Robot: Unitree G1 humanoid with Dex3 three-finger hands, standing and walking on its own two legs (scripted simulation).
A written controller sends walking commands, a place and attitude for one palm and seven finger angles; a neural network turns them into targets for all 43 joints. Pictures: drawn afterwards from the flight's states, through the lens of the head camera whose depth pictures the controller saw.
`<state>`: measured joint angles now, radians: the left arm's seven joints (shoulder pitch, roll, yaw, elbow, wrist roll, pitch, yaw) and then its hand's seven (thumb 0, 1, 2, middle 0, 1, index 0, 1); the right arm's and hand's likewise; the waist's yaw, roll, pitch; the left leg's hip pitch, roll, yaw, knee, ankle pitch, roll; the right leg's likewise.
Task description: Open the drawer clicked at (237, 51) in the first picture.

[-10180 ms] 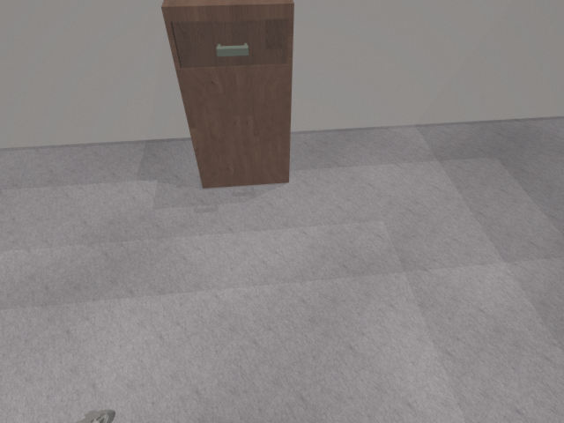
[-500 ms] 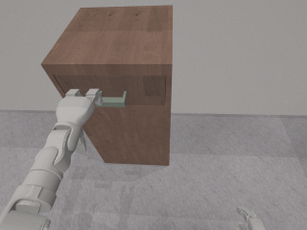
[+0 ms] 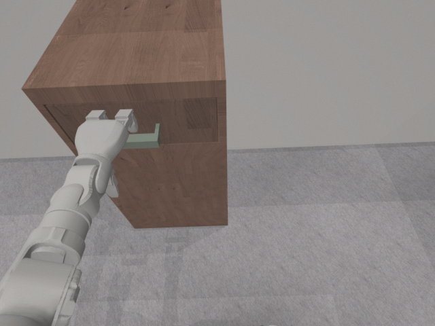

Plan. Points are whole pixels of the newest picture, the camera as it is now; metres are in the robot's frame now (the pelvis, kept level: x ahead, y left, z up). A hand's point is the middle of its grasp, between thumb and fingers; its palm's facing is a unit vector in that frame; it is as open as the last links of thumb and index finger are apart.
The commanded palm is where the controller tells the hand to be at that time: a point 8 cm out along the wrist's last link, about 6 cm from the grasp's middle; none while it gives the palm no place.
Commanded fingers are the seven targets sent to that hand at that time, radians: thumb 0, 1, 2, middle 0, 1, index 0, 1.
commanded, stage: move the hooked fingers above the handle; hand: left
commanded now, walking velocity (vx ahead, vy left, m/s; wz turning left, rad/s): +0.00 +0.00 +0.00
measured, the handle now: (137, 134) +0.55 +0.23 -0.04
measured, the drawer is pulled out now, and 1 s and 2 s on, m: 0.00 0.00 0.00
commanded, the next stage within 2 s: lower the fingers behind the handle in 1.26 s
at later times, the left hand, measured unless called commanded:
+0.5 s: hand (128, 135) +0.49 +0.22 +0.03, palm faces -0.02 +0.01 -1.00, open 13.8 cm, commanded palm +0.48 +0.22 +0.08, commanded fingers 0.00 -0.50 0.30 -0.30 -1.20 -0.30 -1.20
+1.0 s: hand (125, 134) +0.50 +0.23 +0.02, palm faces -0.04 +0.01 -1.00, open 13.8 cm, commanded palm +0.49 +0.22 +0.08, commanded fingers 0.00 -0.50 0.30 -0.30 -1.20 -0.30 -1.20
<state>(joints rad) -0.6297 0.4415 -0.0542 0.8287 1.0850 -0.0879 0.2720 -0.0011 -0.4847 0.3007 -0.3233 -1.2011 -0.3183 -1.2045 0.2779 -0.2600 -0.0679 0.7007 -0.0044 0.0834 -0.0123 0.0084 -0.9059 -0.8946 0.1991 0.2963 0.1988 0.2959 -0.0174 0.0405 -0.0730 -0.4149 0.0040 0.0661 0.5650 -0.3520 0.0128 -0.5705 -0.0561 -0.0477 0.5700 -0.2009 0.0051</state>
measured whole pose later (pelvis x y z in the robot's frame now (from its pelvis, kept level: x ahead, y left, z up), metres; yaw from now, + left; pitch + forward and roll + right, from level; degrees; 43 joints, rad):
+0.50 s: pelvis +0.00 +0.00 -0.01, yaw +0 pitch +18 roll +0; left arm -0.88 0.49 -0.03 1.09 1.12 -0.08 0.33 0.00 -0.48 0.30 -0.32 -1.20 -0.32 -1.20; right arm 0.34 -0.28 -0.07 0.72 -0.03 0.07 0.00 0.01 -0.91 -0.89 0.20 0.30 0.20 0.30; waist -0.10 0.04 -0.11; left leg -0.60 0.01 0.06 0.69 -0.40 0.02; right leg -0.74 -0.05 -0.05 0.65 -0.22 0.01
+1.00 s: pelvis +0.00 +0.00 -0.02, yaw +0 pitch +20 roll +0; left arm -0.91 0.53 -0.02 1.12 1.11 -0.10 0.32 0.00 -0.48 0.30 -0.33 -1.20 -0.32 -1.21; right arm 0.35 -0.28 -0.06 0.72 -0.04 0.07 0.00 0.00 -0.90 -0.89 0.20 0.30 0.20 0.30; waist -0.11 0.04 -0.11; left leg -0.66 0.02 0.06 0.72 -0.41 0.02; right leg -0.79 -0.05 -0.05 0.67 -0.23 0.01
